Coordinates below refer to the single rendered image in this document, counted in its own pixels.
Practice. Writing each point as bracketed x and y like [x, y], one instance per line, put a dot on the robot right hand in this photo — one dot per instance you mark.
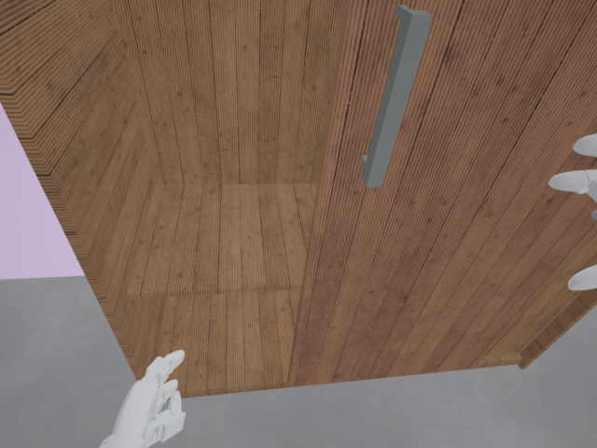
[581, 182]

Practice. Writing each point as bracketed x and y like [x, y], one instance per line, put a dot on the handle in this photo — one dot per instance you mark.
[410, 41]

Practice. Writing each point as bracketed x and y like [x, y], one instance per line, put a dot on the wardrobe door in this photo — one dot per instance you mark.
[427, 272]
[553, 300]

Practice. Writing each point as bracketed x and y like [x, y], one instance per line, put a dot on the robot left hand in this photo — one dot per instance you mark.
[145, 399]

